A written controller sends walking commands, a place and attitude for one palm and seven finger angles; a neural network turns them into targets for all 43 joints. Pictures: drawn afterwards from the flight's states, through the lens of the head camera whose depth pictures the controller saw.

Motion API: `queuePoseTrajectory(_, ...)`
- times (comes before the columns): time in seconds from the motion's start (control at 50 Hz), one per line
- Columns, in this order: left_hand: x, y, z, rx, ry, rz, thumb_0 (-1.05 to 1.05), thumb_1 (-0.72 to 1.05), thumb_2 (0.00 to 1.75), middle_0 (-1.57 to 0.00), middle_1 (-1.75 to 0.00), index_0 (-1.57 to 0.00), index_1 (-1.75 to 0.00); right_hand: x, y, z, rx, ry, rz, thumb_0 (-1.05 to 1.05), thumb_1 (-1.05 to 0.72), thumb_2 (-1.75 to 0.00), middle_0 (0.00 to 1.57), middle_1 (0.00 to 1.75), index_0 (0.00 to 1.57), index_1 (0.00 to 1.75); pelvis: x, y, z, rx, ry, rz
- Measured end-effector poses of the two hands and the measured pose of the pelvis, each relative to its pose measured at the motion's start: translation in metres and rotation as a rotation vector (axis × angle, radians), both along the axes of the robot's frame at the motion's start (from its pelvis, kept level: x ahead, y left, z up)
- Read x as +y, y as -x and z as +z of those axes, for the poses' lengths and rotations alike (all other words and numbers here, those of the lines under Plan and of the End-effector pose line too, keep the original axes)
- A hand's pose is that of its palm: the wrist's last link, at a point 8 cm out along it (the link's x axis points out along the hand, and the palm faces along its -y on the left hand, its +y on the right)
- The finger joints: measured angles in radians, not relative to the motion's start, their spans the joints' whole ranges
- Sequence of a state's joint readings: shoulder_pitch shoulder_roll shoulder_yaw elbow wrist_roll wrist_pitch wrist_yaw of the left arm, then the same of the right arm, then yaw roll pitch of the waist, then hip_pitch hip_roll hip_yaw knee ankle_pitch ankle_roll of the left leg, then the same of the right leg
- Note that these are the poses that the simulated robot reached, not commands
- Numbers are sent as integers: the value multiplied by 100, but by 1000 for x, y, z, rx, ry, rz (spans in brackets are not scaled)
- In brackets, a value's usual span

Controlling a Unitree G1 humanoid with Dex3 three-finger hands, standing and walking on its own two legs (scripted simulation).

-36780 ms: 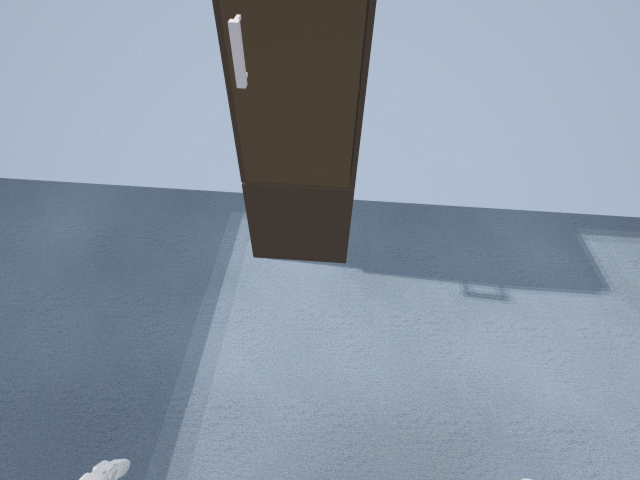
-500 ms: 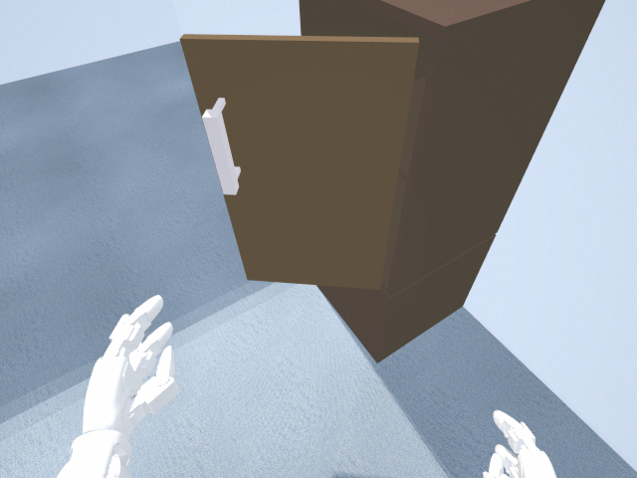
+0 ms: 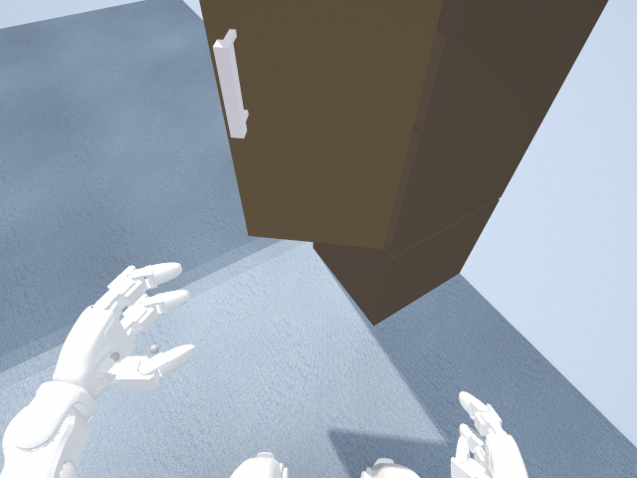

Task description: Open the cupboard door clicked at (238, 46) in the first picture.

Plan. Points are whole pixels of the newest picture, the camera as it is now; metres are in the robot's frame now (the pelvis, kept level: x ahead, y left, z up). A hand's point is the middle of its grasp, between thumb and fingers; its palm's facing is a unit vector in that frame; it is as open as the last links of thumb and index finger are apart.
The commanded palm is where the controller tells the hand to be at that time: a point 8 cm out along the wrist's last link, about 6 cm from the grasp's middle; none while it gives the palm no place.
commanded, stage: raise the hand with hooked fingers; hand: left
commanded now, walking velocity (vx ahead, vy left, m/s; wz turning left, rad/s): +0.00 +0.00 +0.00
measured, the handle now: (235, 85) +0.66 +0.16 +0.14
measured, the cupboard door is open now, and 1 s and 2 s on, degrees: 51 51 51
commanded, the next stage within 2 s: move the hooked fingers beside the handle in 1.36 s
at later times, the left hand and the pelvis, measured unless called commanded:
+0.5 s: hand (69, 291) +0.28 +0.27 +0.13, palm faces -0.01 -1.00 -0.06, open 13.4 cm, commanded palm +0.26 +0.32 +0.12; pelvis +0.02 +0.02 +0.03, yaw +0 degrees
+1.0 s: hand (59, 236) +0.33 +0.29 +0.16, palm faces -0.05 -1.00 -0.03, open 14.0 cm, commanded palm +0.30 +0.33 +0.16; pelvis +0.04 +0.01 +0.04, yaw +0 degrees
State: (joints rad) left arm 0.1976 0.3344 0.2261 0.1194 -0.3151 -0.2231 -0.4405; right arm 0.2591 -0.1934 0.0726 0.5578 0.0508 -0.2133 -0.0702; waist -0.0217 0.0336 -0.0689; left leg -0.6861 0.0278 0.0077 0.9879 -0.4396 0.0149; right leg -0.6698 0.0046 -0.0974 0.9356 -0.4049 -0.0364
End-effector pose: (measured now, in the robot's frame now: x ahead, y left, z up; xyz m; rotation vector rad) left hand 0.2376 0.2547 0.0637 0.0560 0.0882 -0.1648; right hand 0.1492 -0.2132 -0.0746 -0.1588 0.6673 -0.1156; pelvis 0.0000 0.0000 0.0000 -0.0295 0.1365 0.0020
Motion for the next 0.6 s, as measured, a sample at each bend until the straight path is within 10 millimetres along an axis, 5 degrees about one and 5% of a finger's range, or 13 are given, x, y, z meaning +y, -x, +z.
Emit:
queuePoseTrajectory(0.1, 31, 7, 14, -13, 16, 145, 1, 12, 57, -26, -80, -26, -80, -8, 25, 6, 53, 30, -37, 1, -90, -90, 20, 30, 21, 30, 8, -6, 10, -6, -5, -14)
queuePoseTrajectory(0.18, 45, 13, 23, -75, -12, 179, 1, 3, 53, -26, -86, -26, -86, -17, 25, 11, 64, 86, -9, 1, -90, -90, 20, 30, 21, 30, 14, -7, 12, -14, 2, -1)
queuePoseTrajectory(0.32, 46, -4, 22, -48, -3, 82, 0, -14, 46, -27, -97, -27, -96, -21, -4, 31, -19, 143, -1, 1, -90, -90, 20, 30, 21, 30, 22, -11, 16, -34, 10, 7)
queuePoseTrajectory(0.48, 70, -21, 62, -140, -3, 145, 0, -33, 38, -29, -109, -29, -108, 2, -44, 56, -141, 106, 45, 1, -90, -90, 20, 29, 20, 30, 24, -21, 26, -69, 10, 8)
queuePoseTrajectory(0.6, 80, -29, 65, -59, 2, 144, -1, -44, 33, -29, -116, -29, -115, 15, -56, 56, -130, 72, 85, 1, -90, -90, 20, 30, 21, 30, 23, -25, 31, -77, 7, 14)
